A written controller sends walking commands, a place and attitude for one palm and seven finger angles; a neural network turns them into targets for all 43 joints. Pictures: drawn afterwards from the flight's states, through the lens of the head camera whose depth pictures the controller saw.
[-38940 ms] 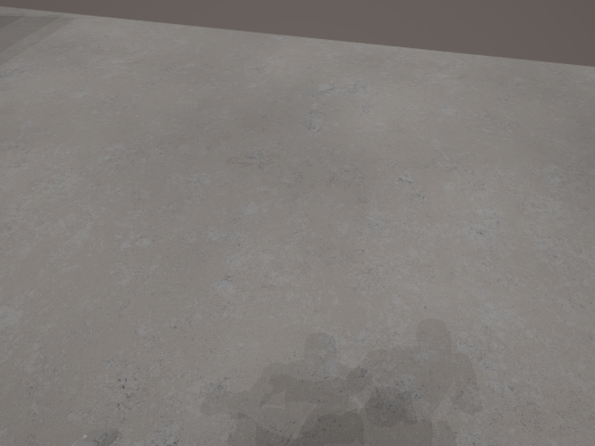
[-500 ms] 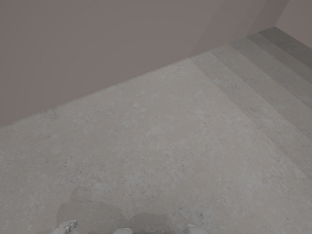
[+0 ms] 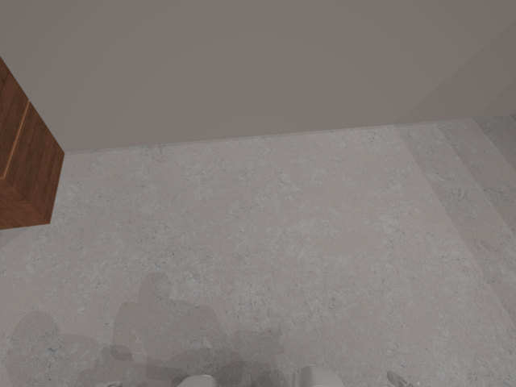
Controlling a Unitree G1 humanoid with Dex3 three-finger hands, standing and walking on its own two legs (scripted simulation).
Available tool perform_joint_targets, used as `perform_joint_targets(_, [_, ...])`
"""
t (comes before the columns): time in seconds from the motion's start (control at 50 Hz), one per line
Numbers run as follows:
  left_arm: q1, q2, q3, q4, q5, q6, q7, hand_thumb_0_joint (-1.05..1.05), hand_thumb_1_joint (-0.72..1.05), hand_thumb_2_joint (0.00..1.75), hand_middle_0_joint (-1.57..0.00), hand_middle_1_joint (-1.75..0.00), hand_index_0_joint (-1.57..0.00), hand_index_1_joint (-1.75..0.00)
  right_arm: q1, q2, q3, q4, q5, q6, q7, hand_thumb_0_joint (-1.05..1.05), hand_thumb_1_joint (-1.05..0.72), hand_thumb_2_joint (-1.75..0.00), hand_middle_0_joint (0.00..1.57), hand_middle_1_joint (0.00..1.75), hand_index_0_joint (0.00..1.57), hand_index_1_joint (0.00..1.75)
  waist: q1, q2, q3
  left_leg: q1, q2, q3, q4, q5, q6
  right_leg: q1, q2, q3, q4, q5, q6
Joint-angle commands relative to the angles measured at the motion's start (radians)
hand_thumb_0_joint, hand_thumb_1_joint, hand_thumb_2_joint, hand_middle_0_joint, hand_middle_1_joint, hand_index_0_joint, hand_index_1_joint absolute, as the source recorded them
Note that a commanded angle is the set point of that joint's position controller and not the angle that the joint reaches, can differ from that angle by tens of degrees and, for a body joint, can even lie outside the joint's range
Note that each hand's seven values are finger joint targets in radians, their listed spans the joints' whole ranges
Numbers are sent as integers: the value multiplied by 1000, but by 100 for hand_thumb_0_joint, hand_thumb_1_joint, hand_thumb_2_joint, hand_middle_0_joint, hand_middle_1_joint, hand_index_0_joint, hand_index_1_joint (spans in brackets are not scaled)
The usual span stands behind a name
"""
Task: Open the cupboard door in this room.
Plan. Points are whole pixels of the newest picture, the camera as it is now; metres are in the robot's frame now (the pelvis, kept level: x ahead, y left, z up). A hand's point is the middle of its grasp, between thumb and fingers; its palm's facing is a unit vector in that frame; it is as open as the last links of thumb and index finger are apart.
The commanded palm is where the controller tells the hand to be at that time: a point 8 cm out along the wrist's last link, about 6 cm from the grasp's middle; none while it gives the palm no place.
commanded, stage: turn to face it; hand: left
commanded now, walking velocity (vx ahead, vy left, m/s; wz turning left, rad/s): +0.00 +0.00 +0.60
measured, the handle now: out of the picture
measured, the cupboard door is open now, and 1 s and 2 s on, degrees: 43 43 43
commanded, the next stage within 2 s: take the last steps up to it in 1.48 s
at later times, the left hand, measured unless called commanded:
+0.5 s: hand out of the picture +0.02 +0.18 -0.18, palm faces +0.32 -0.92 -0.21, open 7.4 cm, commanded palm none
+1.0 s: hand out of the picture -0.01 +0.16 -0.16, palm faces +0.59 -0.77 -0.24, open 7.4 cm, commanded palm none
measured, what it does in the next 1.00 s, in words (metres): steps on the spot, turning left: right foot, then left foot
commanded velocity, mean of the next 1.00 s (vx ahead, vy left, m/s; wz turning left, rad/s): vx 0.00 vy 0.00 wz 0.59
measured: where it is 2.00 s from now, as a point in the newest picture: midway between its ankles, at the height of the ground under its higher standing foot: outside the picture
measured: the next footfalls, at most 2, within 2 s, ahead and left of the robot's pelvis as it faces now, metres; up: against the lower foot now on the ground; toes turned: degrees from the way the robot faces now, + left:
right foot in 0.20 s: +0.06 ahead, -0.16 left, +0.00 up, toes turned +5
left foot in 0.48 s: +0.03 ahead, +0.10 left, +0.00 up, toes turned +22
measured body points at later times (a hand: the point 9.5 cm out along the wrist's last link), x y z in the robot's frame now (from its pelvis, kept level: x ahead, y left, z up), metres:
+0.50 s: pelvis +0.02 -0.02 -0.01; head +0.07 +0.01 +0.44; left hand +0.00 +0.23 -0.16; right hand +0.20 -0.25 -0.14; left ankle +0.00 +0.09 -0.74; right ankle +0.02 -0.17 -0.72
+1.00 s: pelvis +0.05 -0.05 +0.00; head +0.09 -0.01 +0.45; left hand -0.04 +0.20 -0.14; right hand +0.28 -0.20 -0.13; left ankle -0.02 +0.05 -0.69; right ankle +0.10 -0.16 -0.73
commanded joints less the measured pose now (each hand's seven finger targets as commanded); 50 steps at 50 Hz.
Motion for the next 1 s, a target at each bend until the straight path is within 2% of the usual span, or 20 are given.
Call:
perform_joint_targets(0.0, [-17,67,21,-104,2,-36,-1,0,90,90,-20,-30,-20,-30,38,-220,-58,-47,-6,-13,-20,0,-90,-90,20,30,20,30,-27,203,-166,117,235,-258,-236,277,133,-5,15,35,-111,39,0])
perform_joint_targets(0.12, [69,68,23,-96,-1,-54,5,0,90,90,-20,-30,-20,-30,-7,-223,-72,-61,-3,4,-13,0,-90,-90,20,30,20,30,13,204,-173,-24,171,-304,-158,195,92,280,85,-8,-528,167,-20])
perform_joint_targets(0.14, [116,107,32,-91,4,-64,11,0,90,90,-20,-30,-20,-30,-24,-195,-70,-72,5,4,-9,0,-90,-90,20,30,20,30,43,138,-182,-105,118,-272,-80,115,49,392,34,43,-682,218,-30])
perform_joint_targets(0.16, [141,191,50,-91,19,-74,22,0,90,90,-20,-30,-20,-30,-12,-126,-62,-90,13,5,-2,0,-90,-90,20,30,20,30,53,-115,-180,-281,-10,-138,127,-123,-26,487,-205,307,-825,166,-109])
perform_joint_targets(0.18, [114,239,50,-104,22,-72,22,0,90,90,-20,-30,-20,-30,-22,-122,-59,-108,8,4,5,0,-90,-90,20,30,20,30,54,-239,-152,-287,-54,-44,399,-342,-55,370,-401,429,-872,208,-222])
perform_joint_targets(0.26, [-25,117,20,-138,14,-73,28,0,90,90,-20,-30,-20,-30,-3,-108,-55,-64,4,24,20,0,-90,-90,20,30,20,30,-24,-191,-101,-244,46,-23,593,-197,-76,267,-239,107,-762,507,-201])
perform_joint_targets(0.36, [97,182,38,-86,19,-78,22,0,90,90,-20,-30,-20,-30,-61,-64,-27,-76,13,6,27,0,-90,-90,20,30,20,30,36,-128,-152,-116,6,98,153,-181,-76,424,-249,13,-611,835,-176])
perform_joint_targets(0.42, [71,185,44,-88,4,-70,14,0,90,90,-20,-30,-20,-30,43,-118,-36,-50,8,-2,24,0,-90,-90,20,30,20,30,-28,-90,-195,123,8,86,-111,79,-46,303,-226,-67,-450,711,-88])
perform_joint_targets(0.44, [68,142,37,-112,-1,-64,9,0,90,90,-20,-30,-20,-30,98,-204,-58,-46,1,-10,21,0,-90,-90,20,30,20,30,-56,127,-245,287,183,-146,-159,316,28,109,-142,-117,-263,427,-24])
perform_joint_targets(0.46, [20,72,13,-160,-6,-59,5,0,90,90,-20,-30,-20,-30,187,-308,-85,-35,-5,-10,10,0,-90,-90,20,30,20,30,-106,392,-254,369,424,-451,-189,710,195,-112,-24,-101,-50,-200,29])
perform_joint_targets(0.48, [-45,100,14,-178,5,-47,13,0,90,90,-20,-30,-20,-30,229,-312,-85,-10,-6,-6,1,0,-90,-90,20,30,20,30,-126,254,-256,319,435,-447,-187,548,236,-123,-22,9,56,-199,6])
perform_joint_targets(0.56, [-38,68,19,-123,2,-43,2,0,90,90,-20,-30,-20,-30,58,-223,-60,-50,-10,-15,-22,0,-90,-90,20,30,20,30,-42,240,-184,161,266,-292,-197,400,147,-68,-9,47,-13,-8,1])
perform_joint_targets(0.7, [79,70,21,-96,-2,-55,5,0,90,90,-20,-30,-20,-30,-18,-223,-68,-64,-2,2,-15,0,-90,-90,20,30,20,30,17,216,-199,-1,173,-289,-126,282,91,284,81,-10,-520,170,-19])
perform_joint_targets(0.72, [121,106,32,-89,3,-63,11,0,90,90,-20,-30,-20,-30,-35,-192,-65,-76,6,5,-12,0,-90,-90,20,30,20,30,43,126,-191,-99,115,-254,-51,145,45,393,27,41,-677,215,-33])
perform_joint_targets(0.74, [136,193,50,-92,19,-73,20,0,90,90,-20,-30,-20,-30,-26,-134,-58,-95,14,5,-3,0,-90,-90,20,30,20,30,52,-121,-180,-276,-14,-124,139,-102,-30,480,-206,303,-807,189,-113])
perform_joint_targets(0.76, [120,235,49,-104,22,-72,21,0,90,90,-20,-30,-20,-30,-41,-128,-57,-109,8,5,5,0,-90,-90,20,30,20,30,57,-226,-158,-273,-51,-39,405,-341,-57,374,-395,421,-858,261,-225])
perform_joint_targets(0.8, [37,163,31,-121,14,-76,27,0,90,90,-20,-30,-20,-30,-35,-130,-63,-79,2,20,11,0,-90,-90,20,30,20,30,6,-201,-105,-270,16,-68,639,-253,-57,264,-307,300,-807,340,-235])
perform_joint_targets(0.86, [2,126,21,-129,18,-78,28,0,90,90,-20,-30,-20,-30,-39,-94,-44,-67,7,23,24,0,-90,-90,20,30,20,30,-10,-182,-100,-208,43,1,490,-221,-79,293,-238,69,-732,622,-196])
perform_joint_targets(0.94, [97,174,37,-87,20,-78,22,0,90,90,-20,-30,-20,-30,-81,-60,-27,-76,14,11,29,0,-90,-90,20,30,20,30,38,-140,-143,-116,8,89,195,-197,-73,405,-252,14,-642,784,-178])
perform_joint_targets(0.98, [98,186,42,-82,14,-76,18,0,90,90,-20,-30,-20,-30,-37,-74,-25,-67,11,5,26,0,-90,-90,20,30,20,30,17,-139,-169,-30,-3,105,39,-95,-62,397,-243,-25,-571,780,-144])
